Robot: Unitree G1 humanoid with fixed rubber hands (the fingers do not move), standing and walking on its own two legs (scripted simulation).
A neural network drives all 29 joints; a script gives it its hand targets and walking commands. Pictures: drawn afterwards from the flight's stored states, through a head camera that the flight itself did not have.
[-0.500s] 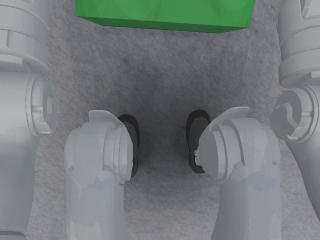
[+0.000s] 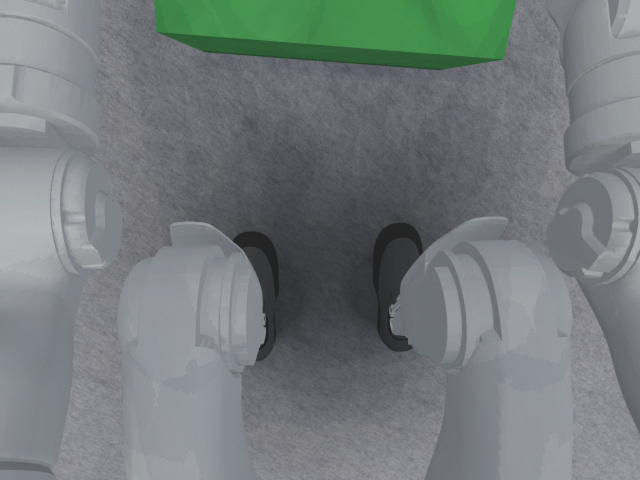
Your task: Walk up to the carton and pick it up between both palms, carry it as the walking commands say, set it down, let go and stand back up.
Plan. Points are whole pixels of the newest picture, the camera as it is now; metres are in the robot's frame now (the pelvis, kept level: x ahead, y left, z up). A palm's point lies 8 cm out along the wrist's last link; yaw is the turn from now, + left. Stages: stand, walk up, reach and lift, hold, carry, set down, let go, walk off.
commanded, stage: set down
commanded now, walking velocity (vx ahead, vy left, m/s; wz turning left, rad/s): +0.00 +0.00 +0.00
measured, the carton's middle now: out of the picture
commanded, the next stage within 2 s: none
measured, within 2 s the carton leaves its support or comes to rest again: neither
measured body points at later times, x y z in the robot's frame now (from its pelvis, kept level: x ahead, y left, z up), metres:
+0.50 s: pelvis +0.00 +0.00 +0.00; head +0.39 +0.02 +0.21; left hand +0.59 +0.19 -0.20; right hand +0.57 -0.20 -0.19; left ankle +0.10 +0.11 -0.32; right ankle +0.11 -0.11 -0.32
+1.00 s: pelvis +0.00 +0.00 +0.00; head +0.39 +0.02 +0.20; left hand +0.59 +0.23 -0.19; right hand +0.57 -0.22 -0.19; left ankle +0.10 +0.11 -0.32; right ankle +0.11 -0.11 -0.32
